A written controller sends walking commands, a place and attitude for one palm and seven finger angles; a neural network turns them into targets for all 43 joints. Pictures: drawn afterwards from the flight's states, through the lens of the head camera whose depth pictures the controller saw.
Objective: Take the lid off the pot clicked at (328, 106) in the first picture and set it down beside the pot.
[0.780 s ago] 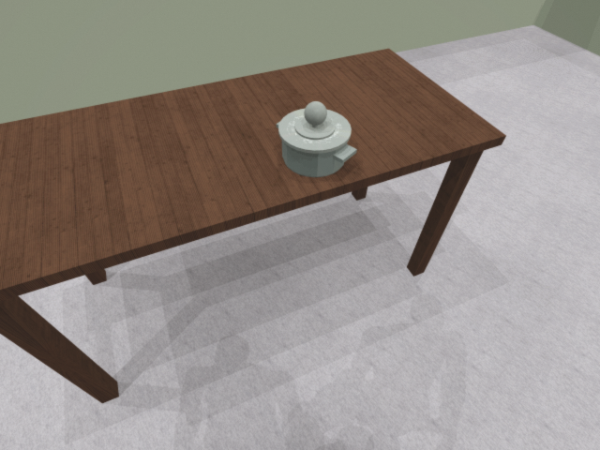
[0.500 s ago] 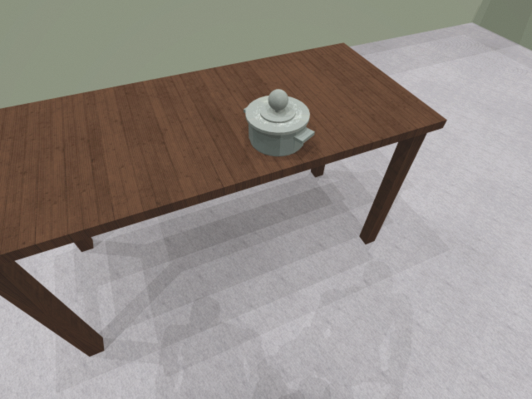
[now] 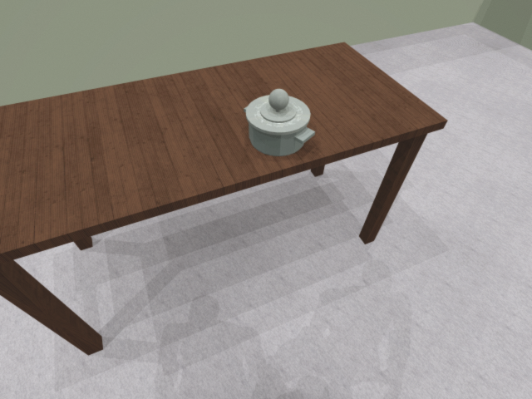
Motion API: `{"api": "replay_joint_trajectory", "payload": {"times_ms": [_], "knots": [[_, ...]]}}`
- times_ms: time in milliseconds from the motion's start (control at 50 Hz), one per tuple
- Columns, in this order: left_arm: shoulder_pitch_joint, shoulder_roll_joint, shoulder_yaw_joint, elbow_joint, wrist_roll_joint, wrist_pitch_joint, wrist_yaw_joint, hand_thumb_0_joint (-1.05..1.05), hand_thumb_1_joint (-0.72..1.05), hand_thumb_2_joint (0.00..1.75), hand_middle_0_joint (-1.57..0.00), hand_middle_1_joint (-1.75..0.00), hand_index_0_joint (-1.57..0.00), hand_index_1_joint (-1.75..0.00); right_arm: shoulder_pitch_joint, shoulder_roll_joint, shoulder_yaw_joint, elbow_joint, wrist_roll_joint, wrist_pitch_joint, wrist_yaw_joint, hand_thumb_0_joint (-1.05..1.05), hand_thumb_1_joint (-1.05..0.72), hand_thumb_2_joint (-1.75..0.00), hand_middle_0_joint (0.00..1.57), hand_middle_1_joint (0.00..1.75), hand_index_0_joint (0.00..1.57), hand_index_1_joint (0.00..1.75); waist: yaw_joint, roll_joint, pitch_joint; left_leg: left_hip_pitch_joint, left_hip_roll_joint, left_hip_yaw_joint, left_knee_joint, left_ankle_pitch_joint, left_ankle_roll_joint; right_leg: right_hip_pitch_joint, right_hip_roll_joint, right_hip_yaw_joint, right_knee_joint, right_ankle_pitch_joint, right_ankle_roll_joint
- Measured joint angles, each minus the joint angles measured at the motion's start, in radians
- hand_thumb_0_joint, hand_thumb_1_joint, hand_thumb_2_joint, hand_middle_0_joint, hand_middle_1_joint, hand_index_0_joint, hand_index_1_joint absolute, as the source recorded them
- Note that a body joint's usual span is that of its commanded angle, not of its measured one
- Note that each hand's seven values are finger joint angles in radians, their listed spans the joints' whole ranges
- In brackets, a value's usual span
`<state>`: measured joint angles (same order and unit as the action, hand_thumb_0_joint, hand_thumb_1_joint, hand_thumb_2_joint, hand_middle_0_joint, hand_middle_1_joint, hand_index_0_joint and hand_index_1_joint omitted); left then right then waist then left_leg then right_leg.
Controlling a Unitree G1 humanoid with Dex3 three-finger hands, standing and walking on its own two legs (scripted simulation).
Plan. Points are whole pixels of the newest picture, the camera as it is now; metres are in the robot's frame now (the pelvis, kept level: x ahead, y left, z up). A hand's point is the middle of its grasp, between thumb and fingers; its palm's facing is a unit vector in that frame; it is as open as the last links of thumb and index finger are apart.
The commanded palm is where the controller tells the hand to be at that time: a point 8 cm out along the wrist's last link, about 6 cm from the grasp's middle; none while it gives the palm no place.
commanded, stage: walk to a spot facing it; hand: left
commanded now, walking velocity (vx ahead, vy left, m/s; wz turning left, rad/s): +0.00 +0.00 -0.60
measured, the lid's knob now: (278, 99) +0.77 +0.01 +0.03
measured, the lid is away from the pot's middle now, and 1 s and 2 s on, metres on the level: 0.00 0.00 0.00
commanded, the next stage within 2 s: none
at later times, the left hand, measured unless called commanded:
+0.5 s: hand out of the picture +0.05 +0.15 -0.16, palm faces -0.14 -0.95 -0.27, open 7.4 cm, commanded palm none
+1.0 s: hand (181, 369) +0.20 +0.16 -0.16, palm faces -0.48 -0.84 -0.25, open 7.4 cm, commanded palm none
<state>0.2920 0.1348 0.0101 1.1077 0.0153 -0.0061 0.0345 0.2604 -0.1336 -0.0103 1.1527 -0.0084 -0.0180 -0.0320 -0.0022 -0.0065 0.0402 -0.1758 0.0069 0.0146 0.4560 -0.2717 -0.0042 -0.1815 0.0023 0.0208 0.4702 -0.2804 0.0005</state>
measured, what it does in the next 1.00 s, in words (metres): steps on the spot, turning right: left foot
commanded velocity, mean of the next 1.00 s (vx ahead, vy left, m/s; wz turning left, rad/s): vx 0.00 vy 0.00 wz -0.60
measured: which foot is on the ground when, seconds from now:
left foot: down 0.00-0.30, up 0.32-0.80, down 0.82-1.00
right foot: down 0.00-0.82, up 0.84-1.00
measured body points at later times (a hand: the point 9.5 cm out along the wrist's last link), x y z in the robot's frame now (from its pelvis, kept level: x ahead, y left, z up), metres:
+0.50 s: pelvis -0.01 -0.04 +0.00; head +0.04 -0.07 +0.44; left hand +0.06 +0.20 -0.14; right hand +0.04 -0.30 -0.16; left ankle +0.00 +0.12 -0.67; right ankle -0.02 -0.10 -0.74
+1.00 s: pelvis +0.01 +0.01 +0.00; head +0.06 +0.01 +0.45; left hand +0.22 +0.21 -0.14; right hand -0.04 -0.25 -0.12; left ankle +0.06 +0.11 -0.74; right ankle -0.06 -0.10 -0.66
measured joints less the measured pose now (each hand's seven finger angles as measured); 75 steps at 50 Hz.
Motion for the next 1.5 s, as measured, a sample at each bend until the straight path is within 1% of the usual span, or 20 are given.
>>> {"api": "replay_joint_trajectory", "payload": {"times_ms": [180, 280, 320, 360, 400, 460, 580, 700, 800, 840, 880, 940, 980, 1060, 1140, 1200, 1260, 1320, 1440, 1500], "knots": [[0.004, 0.018, 0.036, -0.052, 0.002, 0.043, -0.023, 0.0, 0.91, 0.9, -0.2, -0.3, -0.2, -0.29, -0.017, -0.009, -0.028, -0.071, -0.008, 0.022, -0.002, 0.0, -0.91, -0.89, 0.2, 0.3, 0.2, 0.3, 0.012, -0.006, 0.017, -0.039, 0.024, 0.071, 0.079, -0.047, -0.005, -0.09, 0.027, 0.067, 0.122, -0.037, -0.009], [0.006, 0.04, 0.061, -0.095, 0.005, 0.053, -0.035, 0.0, 0.91, 0.9, -0.2, -0.3, -0.2, -0.29, -0.027, -0.027, -0.045, -0.124, -0.016, 0.027, 0.003, 0.0, -0.91, -0.89, 0.2, 0.3, 0.2, 0.3, 0.023, 0.001, 0.036, -0.049, 0.051, 0.134, 0.146, -0.093, -0.024, -0.144, 0.015, 0.004, 0.233, -0.094, -0.022], [0.001, 0.037, 0.064, -0.11, 0.009, 0.043, -0.034, 0.0, 0.91, 0.9, -0.2, -0.3, -0.2, -0.29, -0.034, -0.046, -0.052, -0.136, -0.013, 0.036, 0.003, 0.0, -0.91, -0.89, 0.2, 0.3, 0.2, 0.3, 0.017, 0.038, 0.042, -0.086, 0.078, 0.115, 0.238, -0.152, -0.028, -0.144, 0.043, -0.01, 0.235, -0.095, -0.056], [-0.001, 0.037, 0.065, -0.13, 0.004, 0.029, -0.025, 0.0, 0.91, 0.9, -0.2, -0.3, -0.2, -0.29, -0.053, -0.058, -0.054, -0.144, -0.01, 0.055, 0.001, 0.0, -0.91, -0.89, 0.2, 0.3, 0.2, 0.3, 0.023, 0.042, 0.046, -0.158, 0.054, 0.057, 0.413, -0.227, -0.026, -0.139, 0.055, -0.005, 0.21, -0.083, -0.075], [0.0, 0.034, 0.064, -0.147, 0.0, 0.025, -0.018, 0.0, 0.91, 0.9, -0.2, -0.3, -0.2, -0.29, -0.081, -0.069, -0.055, -0.156, -0.009, 0.059, 0.0, 0.0, -0.91, -0.89, 0.2, 0.3, 0.2, 0.3, 0.031, 0.041, 0.055, -0.217, 0.036, 0.018, 0.544, -0.223, -0.029, -0.123, 0.069, 0.012, 0.159, -0.048, -0.084], [0.007, 0.03, 0.06, -0.164, -0.001, 0.026, -0.018, 0.0, 0.91, 0.9, -0.2, -0.3, -0.2, -0.29, -0.123, -0.081, -0.055, -0.187, -0.009, 0.055, 0.002, 0.0, -0.91, -0.89, 0.2, 0.3, 0.2, 0.3, 0.038, 0.033, 0.059, -0.266, 0.026, -0.007, 0.597, -0.184, -0.041, -0.1, 0.086, 0.052, 0.084, 0.002, -0.091], [0.016, 0.034, 0.055, -0.19, 0.002, 0.034, -0.026, 0.0, 0.9, 0.89, -0.21, -0.3, -0.2, -0.29, -0.198, -0.086, -0.051, -0.253, -0.004, 0.053, 0.004, 0.0, -0.91, -0.89, 0.19, 0.3, 0.2, 0.3, 0.053, 0.011, 0.052, -0.287, 0.015, -0.046, 0.525, -0.145, -0.057, -0.079, 0.112, 0.142, 0.011, 0.058, -0.085], [0.003, 0.059, 0.059, -0.222, 0.007, 0.046, -0.03, 0.0, 0.9, 0.89, -0.21, -0.3, -0.2, -0.3, -0.234, -0.08, -0.045, -0.304, 0.004, 0.047, 0.006, 0.0, -0.91, -0.89, 0.19, 0.3, 0.2, 0.3, 0.068, -0.009, 0.046, -0.244, -0.012, -0.069, 0.393, -0.148, -0.05, -0.081, 0.135, 0.22, 0.006, 0.074, -0.067], [-0.016, 0.097, 0.067, -0.247, 0.005, 0.058, -0.031, 0.0, 0.9, 0.89, -0.21, -0.3, -0.2, -0.3, -0.21, -0.072, -0.033, -0.338, 0.011, 0.029, 0.006, 0.0, -0.9, -0.89, 0.2, 0.3, 0.2, 0.3, 0.06, -0.027, 0.027, -0.131, -0.038, -0.075, 0.13, -0.065, -0.03, -0.112, 0.16, 0.27, 0.045, 0.062, -0.037], [-0.028, 0.116, 0.073, -0.257, 0.003, 0.062, -0.034, 0.0, 0.9, 0.89, -0.21, -0.3, -0.2, -0.3, -0.18, -0.074, -0.029, -0.352, 0.006, 0.017, 0.005, 0.0, -0.9, -0.89, 0.2, 0.3, 0.2, 0.3, 0.041, -0.028, 0.016, -0.103, -0.031, -0.084, 0.048, 0.012, -0.001, -0.164, 0.174, 0.253, 0.145, -0.027, -0.021], [-0.055, 0.14, 0.082, -0.26, 0.01, 0.064, -0.041, 0.0, 0.9, 0.9, -0.21, -0.3, -0.2, -0.29, -0.153, -0.067, -0.019, -0.353, -0.006, 0.024, 0.011, 0.0, -0.9, -0.89, 0.2, 0.3, 0.2, 0.3, 0.041, -0.054, 0.032, -0.101, -0.036, -0.058, 0.069, 0.01, 0.011, -0.243, 0.14, 0.173, 0.348, -0.147, 0.012], [-0.077, 0.162, 0.089, -0.265, 0.013, 0.067, -0.058, 0.0, 0.91, 0.9, -0.2, -0.3, -0.2, -0.29, -0.107, -0.063, -0.005, -0.339, -0.014, 0.032, 0.011, 0.0, -0.9, -0.89, 0.2, 0.3, 0.2, 0.3, 0.038, -0.061, 0.04, -0.072, -0.021, -0.023, 0.034, 0.012, 0.014, -0.332, 0.083, 0.084, 0.583, -0.138, 0.045], [-0.083, 0.167, 0.088, -0.266, 0.011, 0.072, -0.066, 0.0, 0.91, 0.9, -0.2, -0.3, -0.2, -0.29, -0.079, -0.064, 0.0, -0.326, -0.016, 0.032, 0.011, 0.0, -0.9, -0.89, 0.2, 0.3, 0.2, 0.3, 0.034, -0.053, 0.041, -0.053, -0.005, 0.003, 0.01, 0.018, 0.014, -0.351, 0.045, 0.048, 0.631, -0.125, 0.059], [-0.099, 0.159, 0.077, -0.258, 0.006, 0.085, -0.076, 0.0, 0.91, 0.9, -0.2, -0.3, -0.2, -0.29, -0.032, -0.075, -0.003, -0.303, -0.017, 0.027, 0.014, 0.0, -0.9, -0.89, 0.2, 0.3, 0.2, 0.3, 0.013, -0.023, 0.049, -0.028, 0.035, 0.054, -0.006, 0.013, 0.007, -0.31, -0.017, -0.004, 0.509, -0.136, 0.07], [-0.129, 0.143, 0.063, -0.252, 0.003, 0.085, -0.08, 0.0, 0.91, 0.9, -0.2, -0.3, -0.2, -0.29, 0.007, -0.096, -0.015, -0.282, -0.02, 0.025, 0.02, 0.0, -0.9, -0.89, 0.2, 0.3, 0.2, 0.3, -0.015, 0.006, 0.06, -0.034, 0.077, 0.103, 0.036, -0.02, -0.015, -0.226, -0.033, -0.034, 0.317, -0.138, 0.05], [-0.143, 0.139, 0.05, -0.263, 0.003, 0.061, -0.081, 0.0, 0.91, 0.9, -0.2, -0.3, -0.2, -0.29, 0.046, -0.115, -0.026, -0.272, -0.015, 0.03, 0.024, 0.0, -0.9, -0.89, 0.2, 0.3, 0.2, 0.3, -0.03, 0.015, 0.051, -0.08, 0.109, 0.133, 0.154, -0.081, -0.039, -0.122, -0.031, -0.041, 0.107, 0.008, 0.01], [-0.162, 0.11, 0.042, -0.264, -0.001, 0.04, -0.059, 0.0, 0.91, 0.9, -0.2, -0.3, -0.2, -0.29, 0.031, -0.145, -0.04, -0.241, -0.011, 0.062, 0.016, 0.0, -0.9, -0.89, 0.2, 0.3, 0.2, 0.3, -0.038, 0.05, 0.072, -0.194, 0.11, 0.057, 0.442, -0.239, -0.048, -0.139, 0.007, -0.029, 0.153, -0.019, -0.016], [-0.156, 0.09, 0.039, -0.27, 0.002, 0.046, -0.043, 0.0, 0.9, 0.9, -0.2, -0.3, -0.2, -0.29, 0.011, -0.149, -0.046, -0.229, -0.01, 0.073, 0.01, 0.01, -0.91, -0.89, 0.2, 0.3, 0.2, 0.3, -0.036, 0.041, 0.074, -0.263, 0.089, 0.034, 0.559, -0.23, -0.059, -0.123, 0.023, 0.005, 0.132, -0.023, -0.019], [-0.116, 0.08, 0.034, -0.253, 0.009, 0.054, -0.051, 0.0, 0.9, 0.89, -0.21, -0.3, -0.2, -0.3, -0.013, -0.119, -0.044, -0.266, -0.011, 0.048, 0.026, 0.01, -0.91, -0.89, 0.19, 0.3, 0.2, 0.3, -0.02, -0.007, 0.04, -0.243, 0.045, 0.047, 0.402, -0.189, -0.06, -0.103, 0.035, 0.089, 0.101, -0.007, -0.017], [-0.08, 0.084, 0.039, -0.243, 0.008, 0.055, -0.059, 0.0, 0.9, 0.89, -0.21, -0.3, -0.2, -0.3, -0.01, -0.099, -0.036, -0.286, -0.011, 0.02, 0.031, 0.0, -0.91, -0.89, 0.19, 0.3, 0.2, 0.3, -0.011, -0.029, 0.01, -0.157, 0.018, 0.063, 0.219, -0.147, -0.047, -0.104, 0.045, 0.13, 0.124, -0.028, -0.009]]}}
